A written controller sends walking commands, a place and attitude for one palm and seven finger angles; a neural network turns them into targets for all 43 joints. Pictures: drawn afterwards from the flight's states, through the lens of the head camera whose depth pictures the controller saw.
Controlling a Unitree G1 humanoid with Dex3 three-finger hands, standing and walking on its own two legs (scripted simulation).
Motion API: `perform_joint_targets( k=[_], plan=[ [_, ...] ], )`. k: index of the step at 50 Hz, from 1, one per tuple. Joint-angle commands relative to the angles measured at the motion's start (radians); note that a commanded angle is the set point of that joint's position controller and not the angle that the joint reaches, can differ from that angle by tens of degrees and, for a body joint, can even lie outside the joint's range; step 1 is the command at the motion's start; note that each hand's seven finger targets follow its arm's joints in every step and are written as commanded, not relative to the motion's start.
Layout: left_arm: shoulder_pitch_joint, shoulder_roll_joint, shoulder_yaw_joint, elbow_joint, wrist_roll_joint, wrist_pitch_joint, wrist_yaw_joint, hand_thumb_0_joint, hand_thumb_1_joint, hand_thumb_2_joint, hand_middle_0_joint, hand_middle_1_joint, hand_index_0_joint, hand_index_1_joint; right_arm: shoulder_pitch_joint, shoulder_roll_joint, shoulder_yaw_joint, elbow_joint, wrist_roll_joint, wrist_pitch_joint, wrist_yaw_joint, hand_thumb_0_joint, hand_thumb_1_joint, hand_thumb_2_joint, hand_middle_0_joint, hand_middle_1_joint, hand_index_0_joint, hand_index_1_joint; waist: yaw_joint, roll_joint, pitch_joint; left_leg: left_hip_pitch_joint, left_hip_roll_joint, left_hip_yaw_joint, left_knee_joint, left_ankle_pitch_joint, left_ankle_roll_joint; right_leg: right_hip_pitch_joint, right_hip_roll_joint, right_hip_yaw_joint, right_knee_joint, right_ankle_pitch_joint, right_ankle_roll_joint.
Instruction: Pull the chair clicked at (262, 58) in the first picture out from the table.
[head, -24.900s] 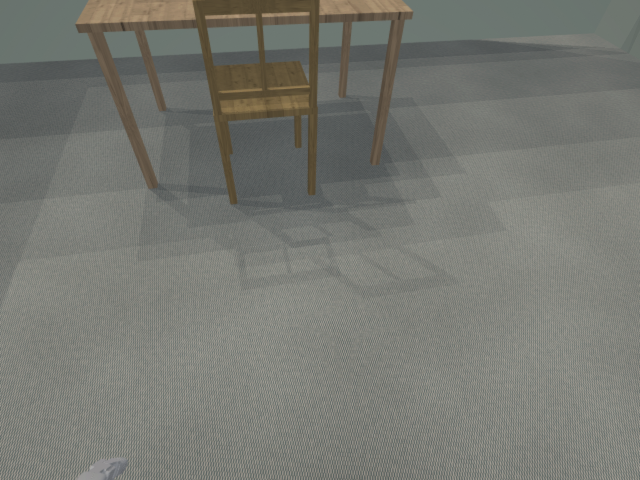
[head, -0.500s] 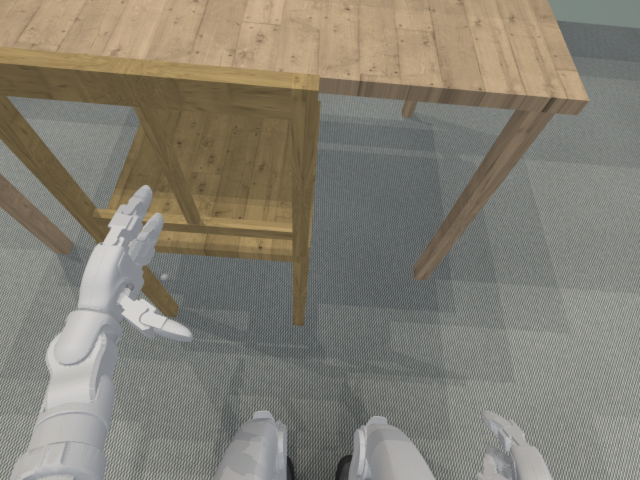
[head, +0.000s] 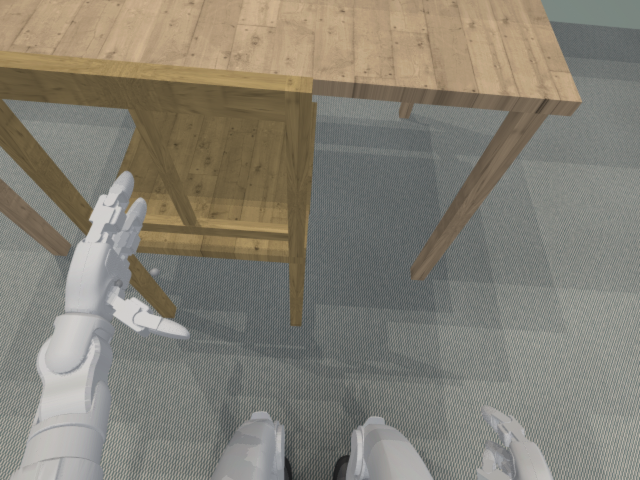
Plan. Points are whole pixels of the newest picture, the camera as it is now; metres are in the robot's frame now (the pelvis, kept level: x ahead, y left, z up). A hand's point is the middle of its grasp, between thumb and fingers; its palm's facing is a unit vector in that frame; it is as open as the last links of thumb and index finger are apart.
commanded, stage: aim the fingers beside a spindle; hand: left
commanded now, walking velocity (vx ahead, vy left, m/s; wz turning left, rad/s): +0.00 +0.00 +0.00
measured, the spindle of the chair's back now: (168, 174) +0.51 +0.23 +0.00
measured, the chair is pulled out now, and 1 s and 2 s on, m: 0.00 0.00 0.00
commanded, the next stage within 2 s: push the fingers through the gap in 0.84 s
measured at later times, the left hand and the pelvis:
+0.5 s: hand (137, 266) +0.36 +0.23 +0.01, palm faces +0.01 -1.00 -0.05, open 16.9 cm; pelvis +0.00 +0.00 -0.01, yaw +0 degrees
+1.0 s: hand (164, 280) +0.35 +0.20 +0.01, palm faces -0.07 -1.00 -0.02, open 16.9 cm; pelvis +0.00 +0.00 +0.00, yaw +0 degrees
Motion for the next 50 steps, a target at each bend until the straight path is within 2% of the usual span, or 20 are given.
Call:
perform_joint_targets(
  k=[1, 5, 6, 7, 9, 11, 15, 19, 21, 25, 28, 29, 30, 33, 35, 38, 40, 41, 44, 50],
  plan=[
    [-0.175, 0.233, 0.113, 0.0, -0.02, -0.028, 0.014, 0.0, -0.5, 0.3, -0.06, -0.08, -0.06, -0.08, 0.042, -0.152, -0.049, -0.088, 0.004, -0.021, -0.005, 0.0, -0.9, -0.9, 0.2, 0.3, 0.2, 0.3, -0.008, 0.009, -0.288, 0.192, -0.008, -0.126, -0.151, 0.289, -0.056, 0.167, 0.012, 0.115, -0.131, 0.208, 0.026],
    [-0.182, 0.109, -0.019, 0.032, -0.049, 0.017, -0.089, 0.0, -0.5, 0.3, -0.06, -0.08, -0.06, -0.08, 0.038, -0.166, -0.052, -0.12, 0.024, -0.027, -0.001, 0.0, -0.9, -0.9, 0.2, 0.3, 0.2, 0.3, -0.029, 0.036, -0.31, 0.2, -0.008, -0.122, -0.146, 0.261, -0.045, 0.15, 0.005, 0.123, -0.147, 0.192, 0.023],
    [-0.196, 0.151, 0.003, -0.02, -0.055, 0.01, -0.103, 0.0, -0.5, 0.3, -0.06, -0.08, -0.06, -0.08, 0.042, -0.175, -0.058, -0.122, 0.025, -0.03, -0.003, 0.0, -0.9, -0.9, 0.2, 0.3, 0.2, 0.3, -0.019, 0.053, -0.349, 0.243, 0.0, -0.128, -0.145, 0.297, -0.047, 0.15, 0.004, 0.12, -0.142, 0.214, 0.021],
    [-0.232, 0.132, -0.031, -0.096, -0.064, 0.001, -0.114, 0.0, -0.5, 0.3, -0.06, -0.08, -0.06, -0.08, 0.039, -0.171, -0.061, -0.129, 0.025, -0.034, -0.003, 0.0, -0.9, -0.9, 0.2, 0.3, 0.2, 0.3, -0.025, 0.081, -0.398, 0.291, 0.0, -0.134, -0.143, 0.329, -0.048, 0.151, 0.003, 0.121, -0.142, 0.229, 0.023],
    [-0.268, 0.204, 0.017, -0.217, -0.068, -0.027, -0.1, 0.0, -0.5, 0.3, -0.06, -0.08, -0.06, -0.08, 0.05, -0.173, -0.068, -0.129, 0.019, -0.043, -0.007, 0.0, -0.9, -0.9, 0.2, 0.3, 0.2, 0.3, -0.009, 0.11, -0.472, 0.372, 0.006, -0.149, -0.146, 0.397, -0.055, 0.158, 0.005, 0.116, -0.135, 0.25, 0.02],
    [-0.319, 0.268, 0.068, -0.284, -0.061, -0.059, -0.055, 0.0, -0.5, 0.3, -0.06, -0.08, -0.06, -0.08, 0.055, -0.171, -0.065, -0.112, 0.01, -0.048, -0.013, 0.0, -0.9, -0.9, 0.2, 0.3, 0.2, 0.3, -0.008, 0.13, -0.487, 0.405, 0.009, -0.163, -0.149, 0.429, -0.062, 0.138, 0.008, 0.113, -0.125, 0.252, 0.021],
    [-0.297, 0.337, 0.17, -0.19, -0.031, -0.076, 0.032, 0.0, -0.5, 0.3, -0.06, -0.08, -0.06, -0.08, 0.045, -0.158, -0.054, -0.087, -0.002, -0.042, -0.017, 0.0, -0.9, -0.9, 0.2, 0.3, 0.2, 0.3, 0.007, 0.086, -0.387, 0.294, 0.001, -0.148, -0.15, 0.363, -0.062, 0.149, 0.012, 0.114, -0.116, 0.216, 0.021],
    [-0.235, 0.249, 0.116, 0.005, -0.022, -0.03, 0.002, 0.0, -0.5, 0.3, -0.06, -0.08, -0.06, -0.08, 0.039, -0.156, -0.048, -0.092, 0.003, -0.025, -0.01, 0.0, -0.9, -0.9, 0.2, 0.3, 0.2, 0.3, -0.005, 0.033, -0.314, 0.177, -0.011, -0.119, -0.139, 0.254, -0.052, 0.168, 0.01, 0.128, -0.132, 0.178, 0.025],
    [-0.205, 0.227, 0.088, 0.045, -0.031, -0.008, -0.05, 0.0, -0.5, 0.3, -0.06, -0.08, -0.06, -0.08, 0.044, -0.164, -0.047, -0.103, 0.011, -0.026, -0.006, 0.0, -0.9, -0.9, 0.2, 0.3, 0.2, 0.3, -0.006, 0.033, -0.338, 0.171, -0.011, -0.113, -0.133, 0.271, -0.047, 0.189, 0.008, 0.135, -0.132, 0.209, 0.023],
    [-0.225, 0.151, -0.012, -0.104, -0.068, -0.003, -0.123, 0.0, -0.5, 0.3, -0.06, -0.08, -0.06, -0.08, 0.049, -0.169, -0.06, -0.132, 0.025, -0.039, -0.004, 0.0, -0.9, -0.9, 0.2, 0.3, 0.2, 0.3, -0.017, 0.097, -0.437, 0.326, 0.004, -0.141, -0.14, 0.39, -0.05, 0.159, 0.008, 0.117, -0.13, 0.26, 0.02],
    [-0.248, 0.247, 0.065, -0.238, -0.076, -0.031, -0.085, 0.0, -0.5, 0.3, -0.06, -0.08, -0.06, -0.08, 0.063, -0.176, -0.07, -0.114, 0.016, -0.046, -0.009, 0.0, -0.9, -0.9, 0.2, 0.3, 0.2, 0.3, -0.002, 0.103, -0.485, 0.404, 0.013, -0.159, -0.148, 0.463, -0.061, 0.157, 0.008, 0.108, -0.13, 0.283, 0.023],
    [-0.243, 0.239, 0.064, -0.235, -0.07, -0.035, -0.064, 0.0, -0.5, 0.3, -0.06, -0.08, -0.06, -0.08, 0.06, -0.169, -0.068, -0.112, 0.013, -0.047, -0.009, 0.0, -0.9, -0.9, 0.2, 0.3, 0.2, 0.3, -0.007, 0.093, -0.46, 0.385, 0.009, -0.156, -0.15, 0.448, -0.06, 0.152, 0.009, 0.108, -0.131, 0.273, 0.026],
    [-0.269, 0.3, 0.119, -0.232, -0.062, -0.045, -0.033, 0.0, -0.5, 0.3, -0.06, -0.08, -0.06, -0.08, 0.061, -0.175, -0.066, -0.099, 0.009, -0.047, -0.013, 0.0, -0.9, -0.9, 0.2, 0.3, 0.2, 0.3, -0.004, 0.088, -0.431, 0.366, 0.012, -0.164, -0.151, 0.437, -0.063, 0.132, 0.012, 0.101, -0.12, 0.258, 0.023],
    [-0.267, 0.299, 0.154, -0.143, -0.033, -0.054, 0.026, 0.0, -0.5, 0.3, -0.06, -0.08, -0.06, -0.08, 0.048, -0.157, -0.056, -0.088, 0.001, -0.036, -0.011, 0.0, -0.9, -0.9, 0.2, 0.3, 0.2, 0.3, 0.002, 0.053, -0.347, 0.27, 0.002, -0.149, -0.153, 0.354, -0.063, 0.136, 0.013, 0.107, -0.114, 0.216, 0.024],
    [-0.271, 0.298, 0.148, -0.11, -0.016, -0.054, 0.031, 0.0, -0.5, 0.3, -0.06, -0.08, -0.06, -0.08, 0.047, -0.155, -0.054, -0.091, -0.001, -0.033, -0.01, 0.0, -0.9, -0.9, 0.2, 0.3, 0.2, 0.3, 0.007, 0.074, -0.347, 0.248, -0.003, -0.142, -0.15, 0.329, -0.061, 0.143, 0.011, 0.11, -0.109, 0.203, 0.019],
    [-0.234, 0.23, 0.082, -0.084, -0.018, -0.037, -0.007, 0.0, -0.5, 0.3, -0.06, -0.08, -0.06, -0.08, 0.049, -0.16, -0.055, -0.103, 0.004, -0.031, -0.002, 0.0, -0.9, -0.9, 0.2, 0.3, 0.2, 0.3, 0.002, 0.101, -0.374, 0.297, 0.001, -0.143, -0.158, 0.354, -0.066, 0.136, 0.011, 0.109, -0.119, 0.219, 0.019],
    [-0.199, 0.143, -0.004, -0.127, -0.038, -0.024, -0.054, 0.0, -0.5, 0.3, -0.06, -0.08, -0.06, -0.08, 0.051, -0.159, -0.06, -0.12, 0.012, -0.041, 0.002, 0.0, -0.9, -0.9, 0.2, 0.3, 0.2, 0.3, -0.01, 0.124, -0.422, 0.369, 0.005, -0.153, -0.161, 0.416, -0.066, 0.132, 0.01, 0.104, -0.13, 0.245, 0.018],
    [-0.157, 0.137, -0.011, -0.131, -0.045, -0.014, -0.069, 0.0, -0.5, 0.3, -0.06, -0.08, -0.06, -0.08, 0.056, -0.165, -0.065, -0.121, 0.017, -0.041, 0.004, 0.0, -0.9, -0.9, 0.2, 0.3, 0.2, 0.3, -0.008, 0.088, -0.435, 0.387, 0.013, -0.159, -0.164, 0.436, -0.068, 0.136, 0.011, 0.099, -0.135, 0.253, 0.022],
    [-0.211, 0.147, -0.02, -0.153, -0.055, 0.002, -0.076, 0.0, -0.5, 0.3, -0.06, -0.08, -0.06, -0.08, 0.053, -0.172, -0.068, -0.114, 0.02, -0.039, -0.004, 0.0, -0.9, -0.9, 0.2, 0.3, 0.2, 0.3, -0.028, 0.048, -0.399, 0.347, 0.012, -0.164, -0.158, 0.4, -0.061, 0.126, 0.008, 0.096, -0.136, 0.242, 0.027],
    [-0.349, 0.25, 0.09, -0.164, -0.016, -0.054, 0.035, 0.0, -0.5, 0.3, -0.06, -0.08, -0.06, -0.08, 0.053, -0.163, -0.061, -0.093, 0.0, -0.039, -0.01, 0.0, -0.9, -0.9, 0.2, 0.3, 0.2, 0.3, -0.01, 0.088, -0.37, 0.315, 0.006, -0.167, -0.146, 0.355, -0.073, 0.064, 0.01, 0.098, -0.098, 0.189, 0.02]
  ],
)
